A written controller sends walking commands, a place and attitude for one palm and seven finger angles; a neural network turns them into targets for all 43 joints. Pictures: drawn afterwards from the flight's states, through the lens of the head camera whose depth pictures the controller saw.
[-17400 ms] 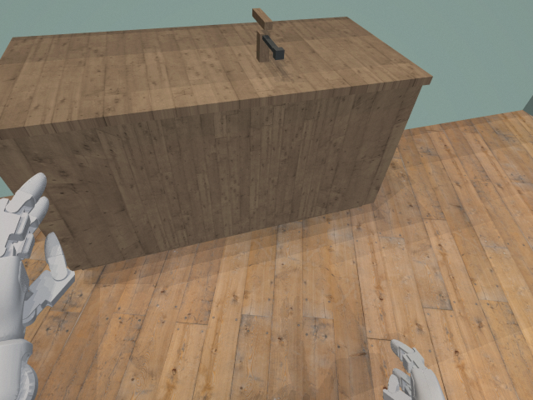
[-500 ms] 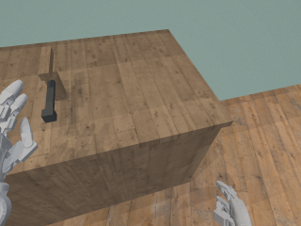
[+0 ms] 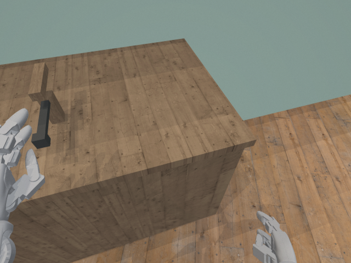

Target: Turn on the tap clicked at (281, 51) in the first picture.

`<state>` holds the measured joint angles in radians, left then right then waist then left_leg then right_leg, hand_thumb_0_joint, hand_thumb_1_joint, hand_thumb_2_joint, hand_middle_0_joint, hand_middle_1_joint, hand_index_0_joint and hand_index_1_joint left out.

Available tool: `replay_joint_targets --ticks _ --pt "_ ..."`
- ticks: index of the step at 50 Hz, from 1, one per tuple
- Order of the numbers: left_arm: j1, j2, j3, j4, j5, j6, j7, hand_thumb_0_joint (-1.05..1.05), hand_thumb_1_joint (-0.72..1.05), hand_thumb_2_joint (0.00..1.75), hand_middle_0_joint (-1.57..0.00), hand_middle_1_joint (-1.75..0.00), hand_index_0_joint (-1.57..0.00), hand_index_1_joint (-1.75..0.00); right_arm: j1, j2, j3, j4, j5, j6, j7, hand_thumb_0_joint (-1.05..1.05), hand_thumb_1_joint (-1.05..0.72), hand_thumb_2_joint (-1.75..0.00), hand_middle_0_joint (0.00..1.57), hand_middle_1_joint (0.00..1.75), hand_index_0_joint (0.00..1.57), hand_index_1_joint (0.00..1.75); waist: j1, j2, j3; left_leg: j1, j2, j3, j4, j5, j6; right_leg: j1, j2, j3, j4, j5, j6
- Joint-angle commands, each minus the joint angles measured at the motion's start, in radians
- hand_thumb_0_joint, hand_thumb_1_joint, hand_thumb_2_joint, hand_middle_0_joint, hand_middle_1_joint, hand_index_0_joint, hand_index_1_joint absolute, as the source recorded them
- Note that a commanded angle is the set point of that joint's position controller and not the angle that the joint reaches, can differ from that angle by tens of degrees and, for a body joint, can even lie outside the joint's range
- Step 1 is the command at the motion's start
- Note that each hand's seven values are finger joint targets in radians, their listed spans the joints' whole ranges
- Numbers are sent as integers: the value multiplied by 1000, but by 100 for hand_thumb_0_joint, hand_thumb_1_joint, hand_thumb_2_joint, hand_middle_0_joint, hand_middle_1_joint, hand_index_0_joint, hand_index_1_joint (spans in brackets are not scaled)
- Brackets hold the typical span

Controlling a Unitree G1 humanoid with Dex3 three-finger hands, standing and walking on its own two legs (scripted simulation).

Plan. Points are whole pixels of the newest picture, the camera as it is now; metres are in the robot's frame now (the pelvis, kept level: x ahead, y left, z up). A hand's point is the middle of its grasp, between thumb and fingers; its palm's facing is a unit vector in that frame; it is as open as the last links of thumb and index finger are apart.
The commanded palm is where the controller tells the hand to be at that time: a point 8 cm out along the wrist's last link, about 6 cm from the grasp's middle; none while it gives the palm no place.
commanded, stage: come to a stop and stand still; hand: left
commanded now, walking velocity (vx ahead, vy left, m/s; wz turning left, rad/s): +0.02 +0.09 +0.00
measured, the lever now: (41, 140) +0.35 +0.34 +0.08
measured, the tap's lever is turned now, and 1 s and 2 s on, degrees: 0 0 0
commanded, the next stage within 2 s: look again from close up in 1.38 s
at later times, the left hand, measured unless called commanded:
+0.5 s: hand (49, 186) +0.22 +0.24 +0.13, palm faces +0.21 -0.90 -0.39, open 7.4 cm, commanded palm +0.16 +0.31 +0.18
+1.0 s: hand out of the picture +0.26 +0.35 +0.15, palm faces +0.35 -0.88 -0.33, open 7.4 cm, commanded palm +0.20 +0.38 +0.18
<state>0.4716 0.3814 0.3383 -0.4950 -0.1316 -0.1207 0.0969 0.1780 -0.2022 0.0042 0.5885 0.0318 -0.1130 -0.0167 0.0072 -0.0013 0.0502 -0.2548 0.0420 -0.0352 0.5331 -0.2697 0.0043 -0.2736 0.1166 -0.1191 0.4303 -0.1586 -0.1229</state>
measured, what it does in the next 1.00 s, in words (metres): shifts its weight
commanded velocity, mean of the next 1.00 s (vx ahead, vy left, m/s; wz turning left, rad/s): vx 0.00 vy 0.00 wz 0.00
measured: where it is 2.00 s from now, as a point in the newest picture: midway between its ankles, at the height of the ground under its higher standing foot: outside the picture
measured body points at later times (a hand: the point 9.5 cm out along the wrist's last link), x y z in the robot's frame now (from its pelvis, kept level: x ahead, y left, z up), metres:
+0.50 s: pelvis -0.01 +0.03 +0.00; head +0.00 +0.02 +0.45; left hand +0.20 +0.29 +0.15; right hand +0.15 -0.20 -0.09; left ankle +0.01 +0.16 -0.73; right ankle +0.06 -0.01 -0.73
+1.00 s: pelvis +0.03 +0.11 +0.01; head +0.04 +0.13 +0.46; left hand +0.23 +0.40 +0.17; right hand +0.20 -0.10 -0.06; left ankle +0.02 +0.16 -0.73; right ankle +0.06 -0.01 -0.73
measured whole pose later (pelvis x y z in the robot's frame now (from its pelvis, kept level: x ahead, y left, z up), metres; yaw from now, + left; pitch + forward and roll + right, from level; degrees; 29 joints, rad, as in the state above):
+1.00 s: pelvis +0.03 +0.11 +0.01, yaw -2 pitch -2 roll +0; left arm 0.34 0.35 0.31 -0.37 -0.02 -0.18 0.08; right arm 0.22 -0.17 0.05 0.56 0.01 -0.13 0.00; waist 0.05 -0.05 0.05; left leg -0.15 -0.09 0.07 0.42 -0.25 0.10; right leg -0.23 -0.01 -0.02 0.44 -0.19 0.00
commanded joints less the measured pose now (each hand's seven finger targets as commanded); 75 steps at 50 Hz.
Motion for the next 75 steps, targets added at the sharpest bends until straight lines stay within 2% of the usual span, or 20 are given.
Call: replay_joint_targets --ticks 1,8,9,10,11,15,17,22,25,29,39,46,53,58,62,64,66,69,71,75 --pt "-13 165 119 -218 13 -63 40 0 90 90 -20 -30 -20 -30 -100 -120 -29 -148 2 -43 -12 0 -90 -90 20 30 20 30 10 54 -137 53 11 4 -29 36 35 83 -293 288 -242 -130 180" --pt "-34 155 112 -179 27 -50 47 0 90 90 -20 -30 -20 -30 -106 -131 -27 -150 -3 -28 -26 0 -90 -90 20 30 20 30 12 13 -132 64 28 -26 -73 91 39 121 -271 240 -226 -94 169" --pt "-1024 936 671 -383 169 -137 39 0 90 90 -20 -30 -20 -30 122 -127 -73 -78 -13 -82 -48 0 -90 -90 20 30 20 30 -5 -220 2 52 -57 174 -25 83 -3 -33 -157 230 -364 113 436" --pt "-760 538 377 34 67 -123 17 0 90 90 -20 -30 -20 -30 0 -79 -45 -33 39 -71 -37 0 -90 -90 20 30 20 30 5 85 -77 24 49 67 -91 56 11 28 -263 177 -199 -69 247" --pt "-550 361 293 14 59 -116 22 0 90 90 -20 -30 -20 -30 -42 -109 -46 -106 12 -57 -22 0 -90 -90 20 30 20 30 29 76 -113 24 34 44 -41 -6 19 74 -235 305 -192 -93 233" --pt "-134 30 -14 101 35 -90 -41 0 90 90 -20 -30 -20 -30 -16 -125 -54 -141 29 -60 22 0 -90 -90 20 30 20 30 33 108 -197 136 25 110 -164 -49 49 135 -164 175 -104 -50 272" --pt "-91 27 -41 3 68 -83 -33 0 90 90 -20 -30 -20 -30 -33 -127 -36 -181 27 -45 37 0 -90 -90 20 30 20 30 41 90 -155 -17 61 67 -175 -50 59 209 -167 166 -31 -41 227" --pt "-128 244 175 -85 87 -98 8 0 90 90 -20 -30 -20 -30 -54 -100 -17 -213 11 -44 6 0 -90 -90 20 30 20 30 43 -262 -65 -23 -18 78 -19 -77 29 26 -245 280 -251 -345 162" --pt "-226 343 271 -246 87 -137 38 0 90 90 -20 -30 -20 -30 -62 -90 -5 -191 -6 -47 -2 0 -90 -90 20 30 20 30 31 -67 -111 8 -21 58 -4 -25 28 22 -300 363 -255 -325 127" --pt "-246 241 188 -254 76 -162 43 0 90 90 -20 -30 -20 -30 -48 -102 -9 -179 -16 -79 -7 0 -90 -90 20 30 20 30 35 213 -165 0 -2 19 -112 -45 37 140 -233 320 -169 -187 143" --pt "-123 101 53 17 91 -132 4 0 90 90 -20 -30 -20 -30 -22 -129 -18 -157 -4 -81 3 0 -90 -90 20 30 20 30 30 -52 -50 -52 55 -68 -261 -70 28 107 -149 180 -99 -102 120" --pt "-331 166 87 -168 108 -159 0 0 90 90 -20 -30 -20 -30 -57 -119 -11 -185 -19 -70 -2 0 -90 -90 20 30 20 30 27 107 -93 -15 86 -102 -304 72 4 156 -129 127 42 35 116" --pt "-226 170 102 -258 110 -159 -1 0 90 90 -20 -30 -20 -30 -34 -108 -26 -192 -38 -70 31 0 -90 -90 20 30 20 30 24 198 -169 268 105 -78 -186 753 -75 8 -122 81 123 -115 99" --pt "-94 157 145 -153 91 -136 -12 0 90 90 -20 -30 -20 -30 -26 -121 -36 -199 -32 -30 41 0 -90 -90 20 30 20 30 23 82 -174 209 85 -61 -73 868 -127 130 -124 41 -48 69 74" --pt "-29 154 163 -141 65 -128 -4 0 90 90 -20 -30 -20 -30 -19 -134 -53 -207 -4 -10 25 0 -90 -90 20 30 20 30 14 -120 -246 27 7 -33 78 589 -96 296 -230 156 -4 469 -12" --pt "-37 144 150 -160 60 -129 1 0 90 90 -20 -30 -20 -30 -29 -124 -47 -199 -4 -5 16 0 -90 -90 20 30 20 30 -2 -68 -232 70 -3 -28 -2 382 -62 194 -270 199 -10 390 2" --pt "-89 128 114 -213 70 -136 4 0 90 90 -20 -30 -20 -30 -66 -113 -29 -188 -14 -5 4 0 -90 -90 20 30 20 30 4 85 -199 98 31 -41 -138 381 -38 146 -199 149 13 225 73" --pt "-182 154 94 -280 89 -139 16 0 90 90 -20 -30 -20 -30 -61 -122 -38 -191 -18 -28 -8 0 -90 -90 20 30 20 30 11 102 -191 154 70 -67 -137 642 -43 148 -160 122 64 219 88" --pt "-201 158 82 -309 88 -135 17 0 90 90 -20 -30 -20 -30 -73 -116 -33 -179 -34 -34 -3 0 -90 -90 20 30 20 30 9 217 -210 355 91 -107 -165 1007 -114 -31 -120 71 187 -70 95" --pt "-127 195 146 -314 95 -126 20 0 90 90 -20 -30 -20 -30 -86 -105 -45 -205 -37 -34 20 0 -90 -90 20 30 20 30 32 229 -179 290 78 -37 -149 967 -147 53 -119 21 75 -103 72"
